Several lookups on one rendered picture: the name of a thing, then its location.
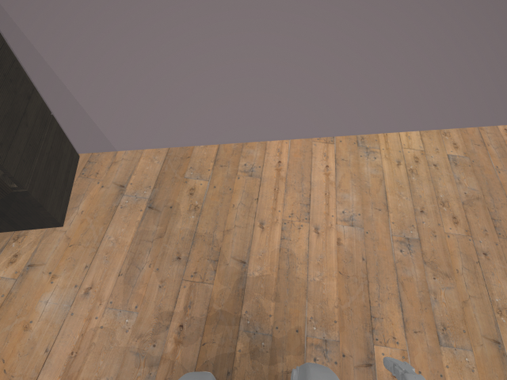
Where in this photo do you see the robot right hand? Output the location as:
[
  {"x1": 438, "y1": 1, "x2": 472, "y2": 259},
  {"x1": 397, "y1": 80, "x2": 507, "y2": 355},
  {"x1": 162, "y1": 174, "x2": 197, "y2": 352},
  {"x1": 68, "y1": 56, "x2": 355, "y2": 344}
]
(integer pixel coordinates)
[{"x1": 383, "y1": 357, "x2": 425, "y2": 380}]

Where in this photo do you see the robot right thigh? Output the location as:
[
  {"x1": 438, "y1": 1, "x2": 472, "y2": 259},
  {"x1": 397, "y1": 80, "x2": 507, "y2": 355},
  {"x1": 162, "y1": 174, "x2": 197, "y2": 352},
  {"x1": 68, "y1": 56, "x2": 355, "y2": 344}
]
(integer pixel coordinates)
[{"x1": 291, "y1": 363, "x2": 340, "y2": 380}]

